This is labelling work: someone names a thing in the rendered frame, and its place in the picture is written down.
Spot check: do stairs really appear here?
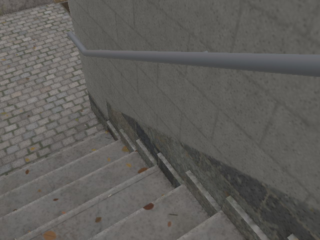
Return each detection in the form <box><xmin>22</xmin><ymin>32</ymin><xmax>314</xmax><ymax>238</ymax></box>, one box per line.
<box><xmin>0</xmin><ymin>130</ymin><xmax>246</xmax><ymax>240</ymax></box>

